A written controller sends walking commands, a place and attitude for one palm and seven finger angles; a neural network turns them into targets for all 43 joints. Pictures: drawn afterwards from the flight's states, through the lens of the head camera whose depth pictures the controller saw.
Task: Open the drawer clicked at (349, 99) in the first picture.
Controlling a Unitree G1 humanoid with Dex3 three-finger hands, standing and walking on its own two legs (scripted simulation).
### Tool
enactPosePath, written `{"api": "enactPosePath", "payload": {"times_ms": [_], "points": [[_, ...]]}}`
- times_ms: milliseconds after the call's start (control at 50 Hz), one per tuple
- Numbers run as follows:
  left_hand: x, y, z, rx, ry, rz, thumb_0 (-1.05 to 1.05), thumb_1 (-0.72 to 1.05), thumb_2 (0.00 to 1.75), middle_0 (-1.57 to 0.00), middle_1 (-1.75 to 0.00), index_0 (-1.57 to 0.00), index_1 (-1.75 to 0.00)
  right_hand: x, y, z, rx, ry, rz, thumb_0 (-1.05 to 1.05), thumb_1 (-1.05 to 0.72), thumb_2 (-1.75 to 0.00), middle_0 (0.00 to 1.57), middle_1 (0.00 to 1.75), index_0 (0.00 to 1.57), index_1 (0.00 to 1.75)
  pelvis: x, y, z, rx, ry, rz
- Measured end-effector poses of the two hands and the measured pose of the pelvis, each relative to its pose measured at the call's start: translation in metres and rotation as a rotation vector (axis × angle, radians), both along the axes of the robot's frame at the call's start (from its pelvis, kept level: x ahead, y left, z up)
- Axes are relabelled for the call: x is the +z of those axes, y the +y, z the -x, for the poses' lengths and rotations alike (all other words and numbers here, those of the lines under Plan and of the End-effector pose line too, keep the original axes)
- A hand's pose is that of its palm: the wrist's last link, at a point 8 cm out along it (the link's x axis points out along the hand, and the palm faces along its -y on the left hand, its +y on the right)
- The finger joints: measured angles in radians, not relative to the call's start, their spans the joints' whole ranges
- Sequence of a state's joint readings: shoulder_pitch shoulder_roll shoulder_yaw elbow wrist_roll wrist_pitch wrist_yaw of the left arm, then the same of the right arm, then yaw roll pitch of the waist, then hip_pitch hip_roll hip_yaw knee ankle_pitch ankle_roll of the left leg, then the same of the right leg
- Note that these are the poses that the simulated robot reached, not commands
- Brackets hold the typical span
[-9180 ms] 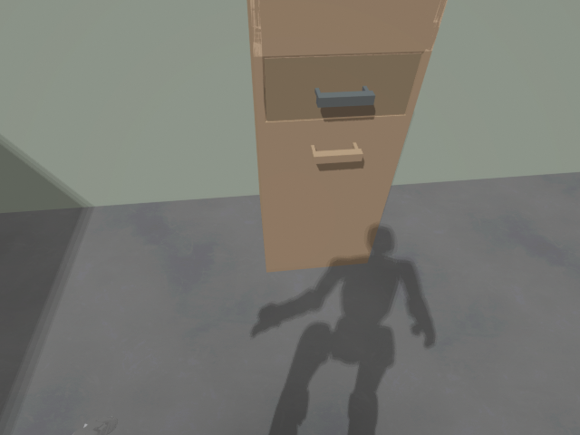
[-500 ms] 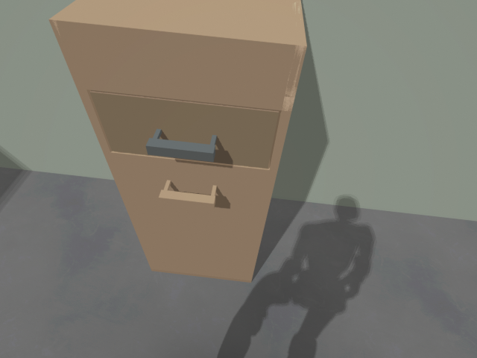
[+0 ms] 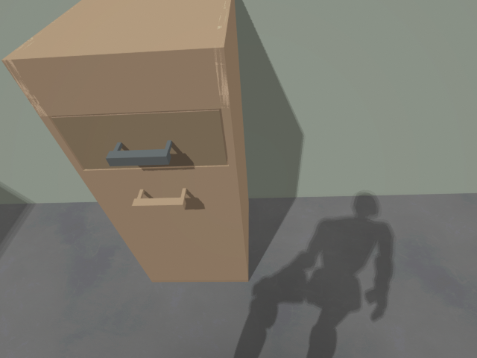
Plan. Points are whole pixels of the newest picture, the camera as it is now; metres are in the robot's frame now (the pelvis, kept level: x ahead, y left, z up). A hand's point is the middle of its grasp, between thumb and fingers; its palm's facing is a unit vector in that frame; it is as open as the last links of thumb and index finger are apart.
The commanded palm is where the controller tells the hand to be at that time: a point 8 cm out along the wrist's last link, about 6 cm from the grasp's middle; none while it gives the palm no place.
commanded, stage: come to a stop and stand still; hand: left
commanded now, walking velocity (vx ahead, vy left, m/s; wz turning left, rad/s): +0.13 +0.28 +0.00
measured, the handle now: (141, 151) +0.54 +0.28 +0.04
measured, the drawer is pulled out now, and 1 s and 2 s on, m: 0.00 0.00 0.00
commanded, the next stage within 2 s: look again from close up in 1.00 s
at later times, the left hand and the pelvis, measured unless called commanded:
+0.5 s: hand out of the picture -0.05 +0.22 -0.18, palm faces +0.14 -0.97 -0.21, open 7.4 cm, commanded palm none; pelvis +0.00 +0.04 +0.00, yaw +3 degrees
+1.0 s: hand out of the picture +0.03 +0.24 -0.18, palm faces +0.06 -0.98 -0.19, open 7.4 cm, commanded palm none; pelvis +0.02 +0.06 +0.00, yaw +2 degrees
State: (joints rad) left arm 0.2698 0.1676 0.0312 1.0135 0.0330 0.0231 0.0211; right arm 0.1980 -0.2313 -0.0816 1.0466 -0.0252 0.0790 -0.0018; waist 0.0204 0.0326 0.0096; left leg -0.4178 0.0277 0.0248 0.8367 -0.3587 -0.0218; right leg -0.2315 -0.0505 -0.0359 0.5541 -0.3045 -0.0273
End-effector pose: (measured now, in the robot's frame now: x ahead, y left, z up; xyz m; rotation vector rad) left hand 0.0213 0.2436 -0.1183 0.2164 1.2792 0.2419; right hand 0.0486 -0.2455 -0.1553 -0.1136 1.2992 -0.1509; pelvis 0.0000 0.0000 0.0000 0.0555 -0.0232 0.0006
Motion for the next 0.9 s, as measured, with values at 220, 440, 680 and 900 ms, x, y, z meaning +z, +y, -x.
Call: {"api": "enactPosePath", "payload": {"times_ms": [220,440,680,900], "points": [[0.01,-0.018,0.032,0.078,0.049,0.02,0.01,0.91,0.9,-0.2,-0.3,-0.2,-0.3,0.008,-0.01,0.046,0.056,0.173,0.009,0.0,-0.91,-0.9,0.2,0.29,0.19,0.29,0.012,-0.005,0.002,0.048,0.033,-0.009],[-0.023,0.017,0.083,0.134,0.193,0.089,0.01,0.9,0.9,-0.2,-0.3,-0.2,-0.3,0.009,0.049,-0.017,0.105,-0.032,0.03,0.0,-0.91,-0.9,0.2,0.29,0.2,0.3,-0.004,0.036,0.003,0.05,0.021,0.056],[-0.028,0.03,0.039,0.072,0.132,0.132,0.01,0.91,0.9,-0.19,-0.3,-0.2,-0.3,0.018,0.08,-0.032,0.093,-0.051,0.043,-0.01,-0.94,-0.9,0.21,0.3,0.2,0.3,0.002,0.057,-0.01,0.037,0.018,0.051],[-0.028,0.042,0.001,0.027,0.097,0.114,0.01,0.91,0.9,-0.2,-0.3,-0.2,-0.3,0.017,0.08,0.01,0.043,0.069,0.054,-0.01,-0.93,-0.9,0.2,0.29,0.2,0.3,0.004,0.061,-0.021,0.031,0.008,0.055]]}}
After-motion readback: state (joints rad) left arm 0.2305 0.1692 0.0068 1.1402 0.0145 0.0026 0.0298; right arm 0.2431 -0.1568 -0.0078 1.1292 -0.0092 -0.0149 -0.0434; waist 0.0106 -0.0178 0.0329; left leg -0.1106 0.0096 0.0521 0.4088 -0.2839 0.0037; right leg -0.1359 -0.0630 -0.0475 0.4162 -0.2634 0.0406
